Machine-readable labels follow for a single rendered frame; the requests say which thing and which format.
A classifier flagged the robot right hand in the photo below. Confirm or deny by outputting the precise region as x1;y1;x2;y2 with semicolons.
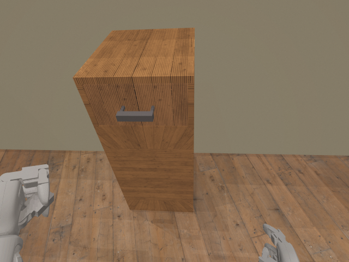
258;224;300;262

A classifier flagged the drawer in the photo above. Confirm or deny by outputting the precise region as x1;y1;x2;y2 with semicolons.
83;83;188;126

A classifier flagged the robot left forearm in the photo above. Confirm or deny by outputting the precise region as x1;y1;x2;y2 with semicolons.
0;235;23;262

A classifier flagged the cabinet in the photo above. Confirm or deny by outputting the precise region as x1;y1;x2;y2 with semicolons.
73;28;195;212

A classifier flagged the robot left hand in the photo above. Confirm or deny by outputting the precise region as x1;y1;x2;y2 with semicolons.
0;164;54;236

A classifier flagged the handle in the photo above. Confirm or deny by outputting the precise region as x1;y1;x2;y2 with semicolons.
116;106;155;122

